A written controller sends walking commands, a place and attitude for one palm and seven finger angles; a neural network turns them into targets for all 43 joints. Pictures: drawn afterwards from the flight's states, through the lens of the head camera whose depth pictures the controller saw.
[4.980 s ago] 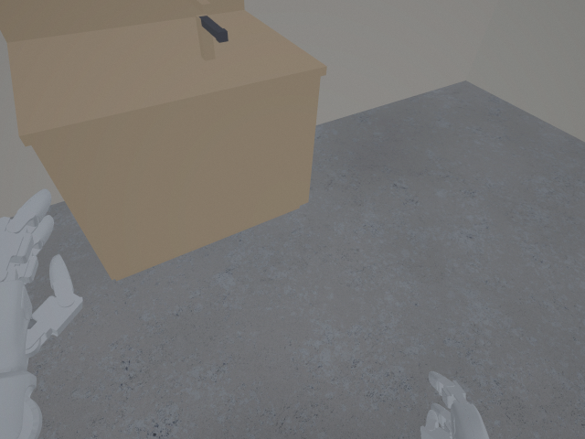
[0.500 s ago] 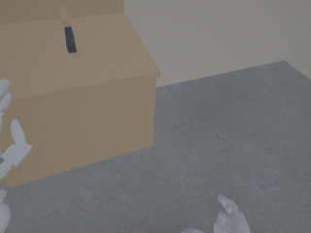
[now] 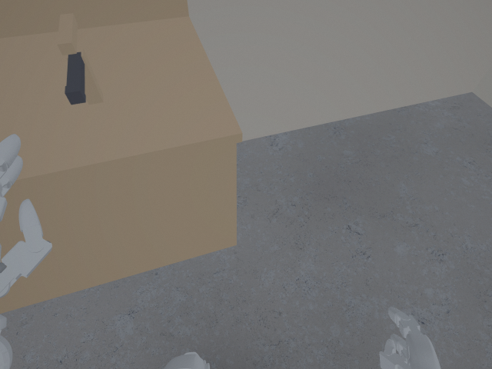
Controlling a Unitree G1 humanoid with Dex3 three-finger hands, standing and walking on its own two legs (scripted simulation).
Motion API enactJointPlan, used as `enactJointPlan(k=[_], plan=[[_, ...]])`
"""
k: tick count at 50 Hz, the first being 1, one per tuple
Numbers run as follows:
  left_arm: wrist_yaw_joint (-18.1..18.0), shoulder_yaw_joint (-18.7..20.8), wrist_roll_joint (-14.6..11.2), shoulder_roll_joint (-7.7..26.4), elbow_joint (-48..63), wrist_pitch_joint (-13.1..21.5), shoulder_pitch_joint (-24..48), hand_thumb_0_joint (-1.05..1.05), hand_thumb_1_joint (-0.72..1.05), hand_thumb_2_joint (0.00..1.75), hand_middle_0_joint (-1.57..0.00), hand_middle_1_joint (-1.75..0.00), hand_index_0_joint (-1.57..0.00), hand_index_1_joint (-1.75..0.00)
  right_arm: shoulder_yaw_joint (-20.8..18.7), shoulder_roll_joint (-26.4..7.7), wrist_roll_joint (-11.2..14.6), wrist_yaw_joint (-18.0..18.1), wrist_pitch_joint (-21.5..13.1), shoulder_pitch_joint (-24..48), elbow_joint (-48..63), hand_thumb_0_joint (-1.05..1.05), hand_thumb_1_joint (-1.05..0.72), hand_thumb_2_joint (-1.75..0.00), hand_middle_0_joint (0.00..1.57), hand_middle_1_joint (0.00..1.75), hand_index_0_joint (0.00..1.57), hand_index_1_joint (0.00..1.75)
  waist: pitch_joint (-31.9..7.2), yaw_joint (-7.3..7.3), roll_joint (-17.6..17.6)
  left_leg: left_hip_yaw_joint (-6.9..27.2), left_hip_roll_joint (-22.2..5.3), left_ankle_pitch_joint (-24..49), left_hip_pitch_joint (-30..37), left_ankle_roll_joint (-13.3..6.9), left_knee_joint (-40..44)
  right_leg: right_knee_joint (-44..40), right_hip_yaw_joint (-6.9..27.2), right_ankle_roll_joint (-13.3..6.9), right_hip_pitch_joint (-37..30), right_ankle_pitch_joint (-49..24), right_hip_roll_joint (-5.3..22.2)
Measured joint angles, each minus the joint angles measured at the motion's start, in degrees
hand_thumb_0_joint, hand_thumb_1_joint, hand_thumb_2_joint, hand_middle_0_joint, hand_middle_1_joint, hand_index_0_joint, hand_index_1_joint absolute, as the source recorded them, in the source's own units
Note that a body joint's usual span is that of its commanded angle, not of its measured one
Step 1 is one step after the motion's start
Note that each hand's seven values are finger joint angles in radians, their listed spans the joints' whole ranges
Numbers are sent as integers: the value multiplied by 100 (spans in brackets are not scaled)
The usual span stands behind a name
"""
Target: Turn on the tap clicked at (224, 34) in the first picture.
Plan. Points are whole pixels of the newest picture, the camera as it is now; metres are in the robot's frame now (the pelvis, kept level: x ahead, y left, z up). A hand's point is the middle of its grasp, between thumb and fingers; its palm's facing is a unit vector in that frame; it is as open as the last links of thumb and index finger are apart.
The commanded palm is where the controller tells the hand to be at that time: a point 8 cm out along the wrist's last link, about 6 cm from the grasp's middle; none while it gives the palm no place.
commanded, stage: take the last steps up to it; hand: left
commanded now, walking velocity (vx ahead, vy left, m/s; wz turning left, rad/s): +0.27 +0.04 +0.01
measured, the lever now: (75, 94) +0.58 +0.38 +0.09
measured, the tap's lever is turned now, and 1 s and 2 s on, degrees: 0 0 0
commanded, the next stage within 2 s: come to a stop and stand still in 0.56 s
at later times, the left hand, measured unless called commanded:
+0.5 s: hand (105, 171) +0.33 +0.21 +0.17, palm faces +0.45 -0.78 -0.43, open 7.4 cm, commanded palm +0.26 +0.25 +0.18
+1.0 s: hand (125, 136) +0.39 +0.20 +0.18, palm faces +0.39 -0.82 -0.42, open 7.4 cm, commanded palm +0.33 +0.24 +0.18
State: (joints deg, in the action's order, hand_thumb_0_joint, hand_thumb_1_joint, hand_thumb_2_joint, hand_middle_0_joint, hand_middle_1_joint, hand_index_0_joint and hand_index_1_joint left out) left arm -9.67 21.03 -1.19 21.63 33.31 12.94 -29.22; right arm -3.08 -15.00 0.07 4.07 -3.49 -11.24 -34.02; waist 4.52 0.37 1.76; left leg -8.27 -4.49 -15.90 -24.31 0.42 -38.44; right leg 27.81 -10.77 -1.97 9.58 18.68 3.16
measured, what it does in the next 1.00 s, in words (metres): walks ahead: left foot, then right foot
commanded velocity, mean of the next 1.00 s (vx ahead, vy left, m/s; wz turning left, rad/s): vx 0.07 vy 0.01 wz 0.00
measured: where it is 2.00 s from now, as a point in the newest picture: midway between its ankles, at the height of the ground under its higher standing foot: outside the picture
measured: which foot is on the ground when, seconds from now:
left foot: up 0.00-0.04, down 0.06-0.42, up 0.44-0.72, down 0.74-1.00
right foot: down 0.00-0.06, up 0.08-0.40, down 0.42-0.76, up 0.78-0.98, down 1.00-1.00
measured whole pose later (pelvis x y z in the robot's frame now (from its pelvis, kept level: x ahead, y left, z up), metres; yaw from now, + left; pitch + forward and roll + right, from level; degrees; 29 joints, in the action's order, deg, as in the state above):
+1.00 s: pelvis +0.16 -0.04 +0.00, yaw -1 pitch +0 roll +0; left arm -9.1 21.0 -1.8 22.4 31.0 10.9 -26.0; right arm 2.3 -7.6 -0.2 1.6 -6.3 -10.3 -32.5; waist 4.0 -0.7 0.9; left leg -6.6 -3.2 -13.2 -14.9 0.2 -28.6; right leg 29.9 -3.5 0.8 13.7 17.7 0.6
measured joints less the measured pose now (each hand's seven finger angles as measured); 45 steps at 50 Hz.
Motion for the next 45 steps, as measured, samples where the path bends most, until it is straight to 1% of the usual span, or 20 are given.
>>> enactJointPlan(k=[2, 3, 5, 7, 8, 10, 12, 15, 20, 21, 22, 24, 26, 28, 31, 34, 37, 40, 42, 45], plan=[[-47, 33, -19, 28, 127, 15, 3, 2, 88, 90, -21, -31, -21, -31, -8, -6, -3, 18, -16, -79, 84, 1, -91, -90, 20, 30, 20, 30, -67, -33, 2, -117, 79, 348, 383, -40, 647, 264, 26, 71, -55, 257, -8], [-72, 70, -30, 56, 165, 28, 28, 2, 88, 90, -21, -31, -21, -31, -10, 10, 2, 30, -22, -94, 122, 1, -90, -90, 20, 30, 20, 30, -110, -51, 21, -141, 125, 462, 542, -119, 826, 550, 75, 111, -8, 451, 19], [-101, 120, -45, 107, -3, 60, 278, 2, 88, 90, -21, -31, -21, -31, -4, 181, 23, 49, -4, -8, 100, 1, -90, -90, 20, 30, 20, 30, -117, -58, 175, -227, 213, 268, 553, -243, 523, 1620, 405, 152, 340, 911, 99], [-82, 134, -43, 131, -311, 35, 544, 2, 88, 90, -21, -31, -21, -31, 100, 363, 13, 42, -26, 72, 57, 1, -91, -90, 20, 30, 20, 30, -152, 12, 139, -166, 192, 111, 589, -278, 427, 2848, 670, 182, 842, 1217, -43], [-60, 135, -42, 145, -427, -8, 652, 2, 88, 90, -21, -31, -21, -31, 166, 455, 19, 19, -53, 95, 30, 1, -91, -90, 20, 30, 20, 30, -172, 50, 100, -108, 171, 101, 620, -272, 465, 3262, 719, 207, 1076, 1214, -87], [-21, 133, -48, 135, -499, -78, 736, 2, 89, 90, -21, -30, -21, -31, 295, 629, 45, -54, -111, 108, -8, 1, -90, -90, 20, 30, 20, 30, -200, 70, 32, -38, 118, 148, 711, -234, 625, 3570, 747, 256, 1473, 999, -72], [19, 119, -61, 78, -376, -108, 613, 2, 89, 90, -21, -30, -21, -30, 407, 765, 57, -129, -169, 73, -10, 1, -90, -90, 20, 30, 20, 30, -216, 46, -28, -28, 62, 185, 821, -190, 802, 3332, 720, 295, 1726, 658, 26], [78, 46, -64, -6, -164, -54, 285, 2, 89, 90, -20, -30, -21, -30, 511, 867, 43, -189, -258, -42, -15, 1, -90, -90, 20, 30, 21, 30, -229, -11, -156, -10, -12, 177, 965, -101, 977, 2480, 616, 356, 1770, 274, 149], [87, 45, -13, 66, -323, -39, 115, 2, 89, 90, -21, -30, -21, -30, 567, 840, 37, -139, -287, -211, -120, 1, -90, -90, 21, 30, 21, 30, -227, -158, -337, 85, -130, -125, 1048, 107, 718, 865, 335, 412, 1132, -36, 63], [68, 85, 3, 113, -383, -57, 148, 2, 89, 90, -21, -30, -21, -31, 564, 819, 41, -125, -274, -236, -129, 1, -90, -90, 21, 30, 21, 30, -242, -185, -309, 93, -126, -285, 989, 136, 485, 525, 328, 364, 947, -206, 43], [57, 72, 34, 56, -477, -68, 243, 2, 89, 90, -21, -30, -21, -31, 538, 739, 43, -112, -244, -204, -176, 1, -90, -90, 21, 30, 21, 30, -229, -216, -392, 146, -181, -530, 875, 73, 135, 585, 305, 221, 963, -379, -16], [49, -55, 55, -154, -649, -148, 501, 2, 89, 90, -21, -30, -21, -31, 458, 541, 30, -75, -173, -65, -373, 1, -90, -90, 21, 30, 21, 30, -171, -220, -496, 395, -68, -1104, 489, 12, -962, 859, 244, 25, 997, -245, -39], [61, -174, 43, -328, -766, -176, 679, 2, 89, 90, -21, -30, -21, -31, 373, 368, 24, -82, -128, 39, -524, 1, -90, -90, 21, 30, 21, 30, -126, -205, -458, 486, 109, -1123, 123, 37, -1928, 790, 234, -30, 885, -157, -4], [63, -197, 54, -383, -754, -160, 664, 2, 89, 90, -21, -30, -21, -31, 322, 248, 22, -79, -67, 122, -543, 1, -90, -90, 21, 30, 21, 30, -99, -139, -347, 438, 183, -998, -74, 66, -2220, 572, 267, -8, 744, -214, 19], [59, -136, 62, -271, -581, -55, 433, 2, 89, 90, -21, -31, -21, -31, 246, 153, 7, -57, -13, 187, -377, 1, -90, -90, 20, 30, 21, 30, -71, 27, -166, 325, 170, -726, -47, 57, -1517, 260, 288, -15, 561, -304, 20], [46, -62, 41, -89, -278, 20, 180, 2, 88, 90, -21, -31, -21, -31, 153, 87, -8, -43, -12, 162, -144, 1, -90, -90, 20, 30, 20, 30, -43, 111, -39, 229, 145, -421, 208, 25, -417, 141, 283, 9, 426, -279, -21], [13, -14, 5, 5, 37, 41, -10, 2, 88, 90, -21, -31, -21, -31, 68, -10, -18, -22, -16, 81, 58, 1, -90, -90, 20, 30, 20, 30, -48, 97, -73, 202, 168, 357, 670, -3, 720, 326, 283, 82, 353, -83, -117], [0, 41, -21, 146, 22, 48, 63, 2, 88, 90, -21, -31, -21, -31, 17, 145, 19, -5, 4, 59, 79, 1, -91, -90, 20, 30, 20, 30, -102, -9, 142, 67, 280, 175, 812, -175, 728, 785, 543, 199, 454, 329, -24], [25, 68, -10, 176, -145, 26, 183, 2, 88, 90, -21, -31, -21, -31, 77, 272, -20, -27, -47, 41, 93, 1, -91, -90, 20, 30, 20, 30, -157, -29, 141, 83, 279, 120, 847, -187, 785, 1112, 700, 247, 574, 742, -92], [18, 50, -5, 140, -299, -79, 405, 2, 89, 90, -21, -31, -21, -31, 238, 449, -34, -111, -182, 53, 100, 1, -90, -90, 20, 30, 20, 30, -115, -54, 16, 182, 213, 221, 910, -149, 942, 1062, 747, 263, 604, 593, -201]])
